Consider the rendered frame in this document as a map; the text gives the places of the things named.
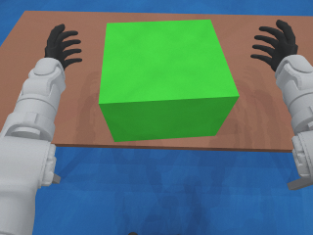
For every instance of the table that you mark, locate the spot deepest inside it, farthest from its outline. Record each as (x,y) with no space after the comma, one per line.
(258,122)

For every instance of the robot right forearm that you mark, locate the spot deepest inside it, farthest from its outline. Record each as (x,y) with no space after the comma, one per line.
(294,76)

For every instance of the robot left upper arm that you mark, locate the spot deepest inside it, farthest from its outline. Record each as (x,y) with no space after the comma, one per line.
(25,165)

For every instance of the carton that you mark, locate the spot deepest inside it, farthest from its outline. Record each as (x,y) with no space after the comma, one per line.
(164,80)

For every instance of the robot left forearm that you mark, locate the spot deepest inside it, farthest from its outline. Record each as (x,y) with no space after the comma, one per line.
(37,106)

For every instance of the left robot hand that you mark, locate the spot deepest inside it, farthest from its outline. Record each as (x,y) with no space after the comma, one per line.
(56,46)

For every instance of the right robot hand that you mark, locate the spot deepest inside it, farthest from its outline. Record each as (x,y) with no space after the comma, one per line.
(284,44)

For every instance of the robot right upper arm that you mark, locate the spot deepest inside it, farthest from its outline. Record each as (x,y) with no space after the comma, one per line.
(302,153)

